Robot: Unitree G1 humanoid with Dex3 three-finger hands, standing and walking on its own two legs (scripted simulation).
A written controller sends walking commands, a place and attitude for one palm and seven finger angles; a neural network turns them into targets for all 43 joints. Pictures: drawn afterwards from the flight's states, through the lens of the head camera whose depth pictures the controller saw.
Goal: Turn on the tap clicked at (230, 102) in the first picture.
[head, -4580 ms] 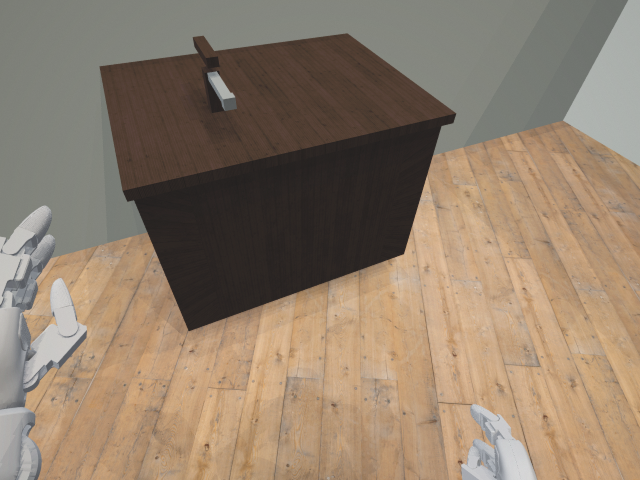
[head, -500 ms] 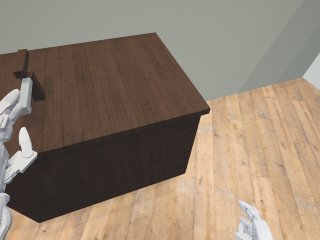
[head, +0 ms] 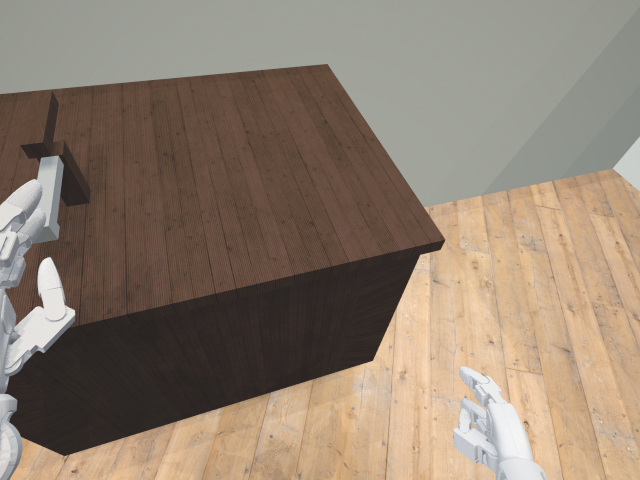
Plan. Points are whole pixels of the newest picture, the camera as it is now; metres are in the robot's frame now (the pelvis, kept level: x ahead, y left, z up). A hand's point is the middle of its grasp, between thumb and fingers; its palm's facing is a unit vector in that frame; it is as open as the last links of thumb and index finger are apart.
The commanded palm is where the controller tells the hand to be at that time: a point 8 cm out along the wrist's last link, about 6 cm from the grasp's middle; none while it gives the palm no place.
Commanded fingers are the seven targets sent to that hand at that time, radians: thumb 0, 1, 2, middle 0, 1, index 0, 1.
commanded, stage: shuffle to correct the standing spot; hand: left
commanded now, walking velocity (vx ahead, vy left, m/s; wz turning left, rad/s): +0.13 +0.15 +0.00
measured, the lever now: (42, 228) +0.39 +0.41 +0.05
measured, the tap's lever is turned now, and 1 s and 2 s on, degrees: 0 0 0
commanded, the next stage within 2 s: come to a stop and stand still in 1.04 s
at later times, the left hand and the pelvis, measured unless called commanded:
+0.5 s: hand (33, 321) +0.20 +0.27 +0.17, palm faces +0.42 -0.82 -0.38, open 7.5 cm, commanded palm +0.15 +0.30 +0.18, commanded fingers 0.00 0.90 0.90 -0.20 -0.30 -0.20 -0.30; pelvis -0.01 +0.02 -0.01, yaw +1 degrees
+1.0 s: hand (33, 301) +0.22 +0.28 +0.17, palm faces +0.45 -0.80 -0.39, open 7.5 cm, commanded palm +0.17 +0.31 +0.18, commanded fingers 0.00 0.90 0.90 -0.20 -0.30 -0.20 -0.30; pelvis +0.02 +0.02 +0.00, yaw +2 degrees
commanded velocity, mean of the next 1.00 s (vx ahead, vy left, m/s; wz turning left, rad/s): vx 0.14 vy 0.14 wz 0.00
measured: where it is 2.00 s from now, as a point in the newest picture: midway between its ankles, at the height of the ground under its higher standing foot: outside the picture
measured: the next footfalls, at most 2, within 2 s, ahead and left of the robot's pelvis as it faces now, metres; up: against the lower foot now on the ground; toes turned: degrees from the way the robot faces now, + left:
right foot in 0.80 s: +0.09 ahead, -0.04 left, +0.00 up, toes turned +1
left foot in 1.12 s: +0.12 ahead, +0.21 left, +0.00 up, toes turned +4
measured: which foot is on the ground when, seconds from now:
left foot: down 0.00-0.80, up 0.82-1.00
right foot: down 0.00-0.58, up 0.60-0.78, down 0.80-1.00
